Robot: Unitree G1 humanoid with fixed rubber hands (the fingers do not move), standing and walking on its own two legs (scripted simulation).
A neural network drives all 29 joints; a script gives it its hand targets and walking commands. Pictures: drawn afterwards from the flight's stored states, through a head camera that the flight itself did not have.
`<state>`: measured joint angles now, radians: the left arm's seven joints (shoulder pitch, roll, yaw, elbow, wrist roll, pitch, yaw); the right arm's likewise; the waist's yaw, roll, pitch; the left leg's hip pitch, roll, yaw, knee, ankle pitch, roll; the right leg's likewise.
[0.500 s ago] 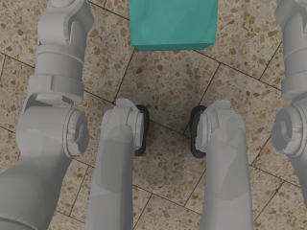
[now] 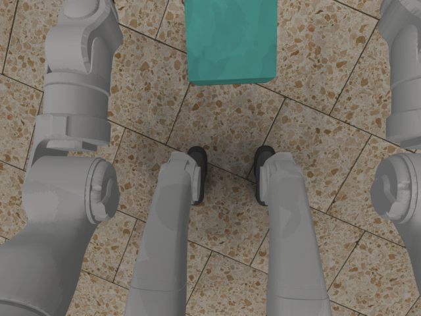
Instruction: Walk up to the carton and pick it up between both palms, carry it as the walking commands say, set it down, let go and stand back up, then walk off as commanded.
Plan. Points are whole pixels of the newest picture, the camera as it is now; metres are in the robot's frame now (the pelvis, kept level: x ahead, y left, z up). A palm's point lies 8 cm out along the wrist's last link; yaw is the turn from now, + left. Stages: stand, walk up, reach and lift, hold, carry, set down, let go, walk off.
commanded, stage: set down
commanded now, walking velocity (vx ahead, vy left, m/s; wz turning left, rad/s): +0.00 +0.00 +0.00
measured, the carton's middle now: (230, 45) +0.55 +0.00 -0.51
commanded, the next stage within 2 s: let go in 0.20 s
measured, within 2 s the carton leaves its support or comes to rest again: neither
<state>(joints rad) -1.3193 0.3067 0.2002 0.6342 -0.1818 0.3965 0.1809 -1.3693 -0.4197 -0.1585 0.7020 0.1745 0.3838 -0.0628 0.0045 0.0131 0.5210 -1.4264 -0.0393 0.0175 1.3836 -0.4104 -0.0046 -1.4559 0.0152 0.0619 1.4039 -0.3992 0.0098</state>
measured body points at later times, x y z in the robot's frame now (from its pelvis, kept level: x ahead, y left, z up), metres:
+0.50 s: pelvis +0.06 +0.00 +0.08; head +0.34 -0.01 +0.43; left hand +0.51 +0.21 -0.04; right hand +0.51 -0.24 -0.04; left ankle +0.12 +0.12 -0.57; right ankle +0.12 -0.12 -0.57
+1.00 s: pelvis +0.11 +0.01 +0.15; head +0.21 +0.01 +0.59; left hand +0.32 +0.25 +0.06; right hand +0.32 -0.25 +0.06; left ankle +0.12 +0.12 -0.57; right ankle +0.12 -0.12 -0.57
